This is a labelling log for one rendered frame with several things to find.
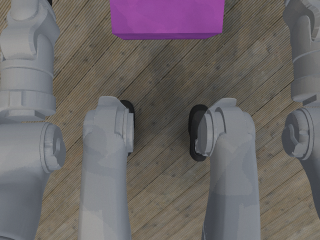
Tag right robot foot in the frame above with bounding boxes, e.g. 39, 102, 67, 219
188, 104, 208, 162

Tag robot right shin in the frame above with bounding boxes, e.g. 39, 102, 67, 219
195, 98, 256, 157

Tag robot left forearm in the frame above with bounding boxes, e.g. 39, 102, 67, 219
0, 0, 60, 125

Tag robot right forearm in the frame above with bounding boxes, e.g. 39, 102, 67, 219
282, 0, 320, 107

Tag left robot upper arm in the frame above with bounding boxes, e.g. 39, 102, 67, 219
0, 122, 66, 240

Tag carton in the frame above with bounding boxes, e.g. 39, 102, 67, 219
109, 0, 225, 40

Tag right robot upper arm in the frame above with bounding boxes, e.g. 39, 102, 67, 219
281, 107, 320, 220

